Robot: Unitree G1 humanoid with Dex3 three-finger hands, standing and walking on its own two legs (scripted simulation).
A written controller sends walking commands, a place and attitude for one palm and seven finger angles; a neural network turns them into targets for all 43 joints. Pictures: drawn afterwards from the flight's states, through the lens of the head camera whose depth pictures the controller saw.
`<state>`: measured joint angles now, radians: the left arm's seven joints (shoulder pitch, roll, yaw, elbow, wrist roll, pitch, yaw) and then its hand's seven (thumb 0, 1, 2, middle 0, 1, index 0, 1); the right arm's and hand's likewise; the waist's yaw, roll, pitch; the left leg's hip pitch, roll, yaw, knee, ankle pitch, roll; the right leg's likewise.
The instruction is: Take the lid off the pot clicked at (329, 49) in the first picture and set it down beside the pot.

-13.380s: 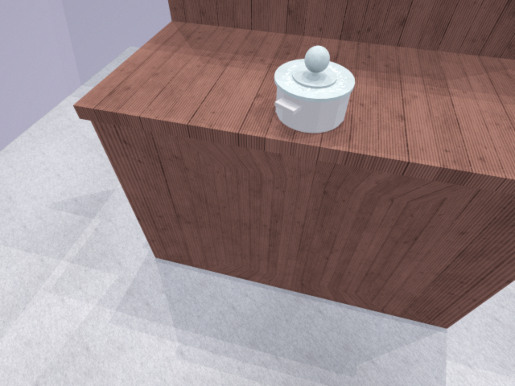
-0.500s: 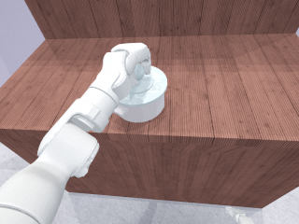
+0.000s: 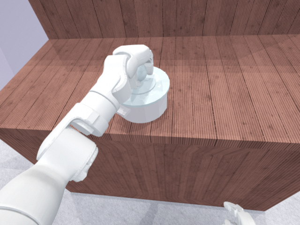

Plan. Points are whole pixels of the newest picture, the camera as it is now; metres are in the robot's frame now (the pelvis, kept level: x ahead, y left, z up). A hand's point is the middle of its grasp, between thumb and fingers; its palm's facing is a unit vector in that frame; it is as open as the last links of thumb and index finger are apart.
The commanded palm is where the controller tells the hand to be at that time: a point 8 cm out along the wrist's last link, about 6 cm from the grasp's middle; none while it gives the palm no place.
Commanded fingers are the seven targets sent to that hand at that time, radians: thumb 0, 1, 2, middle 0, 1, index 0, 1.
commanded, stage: lift the lid straight up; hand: left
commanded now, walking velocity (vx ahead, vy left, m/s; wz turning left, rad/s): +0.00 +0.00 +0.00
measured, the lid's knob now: (137, 72) +0.48 +0.03 +0.17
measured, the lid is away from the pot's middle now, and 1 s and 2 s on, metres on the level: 0.00 0.02 0.03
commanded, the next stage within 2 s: none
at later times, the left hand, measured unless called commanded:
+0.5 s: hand (135, 70) +0.45 +0.03 +0.20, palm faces -0.29 -0.02 -0.96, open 7.9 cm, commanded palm +0.43 +0.05 +0.28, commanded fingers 0.00 0.58 1.11 -0.77 -0.97 -0.80 -0.98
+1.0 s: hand (135, 55) +0.44 +0.02 +0.24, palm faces -0.22 -0.03 -0.98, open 7.8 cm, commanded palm +0.43 +0.04 +0.32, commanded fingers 0.00 0.58 1.11 -0.77 -0.97 -0.80 -0.98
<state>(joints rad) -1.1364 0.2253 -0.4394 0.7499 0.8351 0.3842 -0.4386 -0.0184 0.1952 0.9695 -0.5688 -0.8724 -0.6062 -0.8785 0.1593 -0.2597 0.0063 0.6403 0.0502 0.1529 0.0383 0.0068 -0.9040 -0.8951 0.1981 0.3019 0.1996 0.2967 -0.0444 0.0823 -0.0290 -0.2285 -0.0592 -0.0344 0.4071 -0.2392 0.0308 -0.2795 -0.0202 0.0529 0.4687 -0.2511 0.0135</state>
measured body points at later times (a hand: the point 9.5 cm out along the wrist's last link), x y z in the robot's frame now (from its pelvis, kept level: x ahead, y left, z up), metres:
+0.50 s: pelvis +0.00 +0.00 +0.00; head +0.01 -0.04 +0.45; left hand +0.46 +0.03 +0.25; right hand +0.13 -0.24 -0.13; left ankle -0.02 +0.11 -0.74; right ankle -0.01 -0.13 -0.74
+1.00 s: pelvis -0.02 +0.00 +0.00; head -0.01 -0.04 +0.45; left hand +0.45 +0.02 +0.30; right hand +0.11 -0.24 -0.13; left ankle -0.02 +0.11 -0.74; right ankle -0.01 -0.13 -0.74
